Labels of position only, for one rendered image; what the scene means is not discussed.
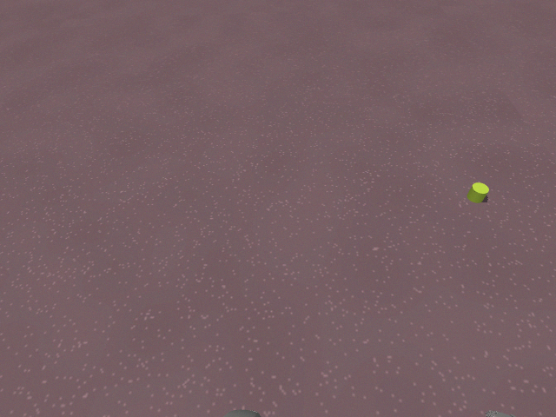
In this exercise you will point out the tin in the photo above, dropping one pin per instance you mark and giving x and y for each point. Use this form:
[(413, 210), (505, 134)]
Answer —
[(477, 192)]

